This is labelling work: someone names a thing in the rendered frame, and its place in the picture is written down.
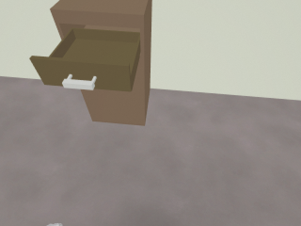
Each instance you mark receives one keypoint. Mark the cabinet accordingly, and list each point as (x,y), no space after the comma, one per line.
(105,105)

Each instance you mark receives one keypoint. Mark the handle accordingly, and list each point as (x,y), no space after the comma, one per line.
(79,84)

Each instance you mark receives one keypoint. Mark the drawer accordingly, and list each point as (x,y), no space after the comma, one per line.
(110,55)

